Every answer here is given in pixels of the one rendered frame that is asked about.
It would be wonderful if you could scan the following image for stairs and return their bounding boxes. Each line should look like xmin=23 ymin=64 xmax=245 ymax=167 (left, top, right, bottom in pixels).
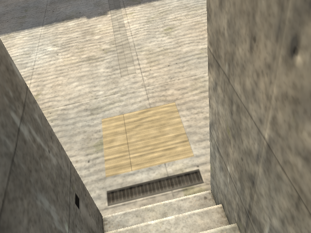
xmin=102 ymin=190 xmax=240 ymax=233

